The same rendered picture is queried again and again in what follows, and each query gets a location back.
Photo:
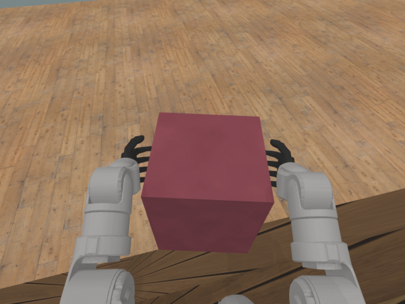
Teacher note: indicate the right robot upper arm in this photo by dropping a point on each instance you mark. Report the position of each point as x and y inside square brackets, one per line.
[324, 289]

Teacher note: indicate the right robot forearm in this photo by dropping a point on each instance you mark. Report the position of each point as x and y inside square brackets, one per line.
[315, 228]

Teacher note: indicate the left robot forearm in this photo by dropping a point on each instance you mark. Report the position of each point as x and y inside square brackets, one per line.
[108, 206]

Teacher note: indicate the carton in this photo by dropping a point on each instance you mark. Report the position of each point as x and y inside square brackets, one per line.
[207, 185]

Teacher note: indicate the right robot hand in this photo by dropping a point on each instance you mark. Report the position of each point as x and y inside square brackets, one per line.
[283, 157]

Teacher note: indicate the left robot hand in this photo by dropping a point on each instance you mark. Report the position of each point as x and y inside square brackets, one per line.
[131, 152]

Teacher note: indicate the left robot upper arm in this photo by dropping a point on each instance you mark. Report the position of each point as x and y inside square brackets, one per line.
[100, 286]

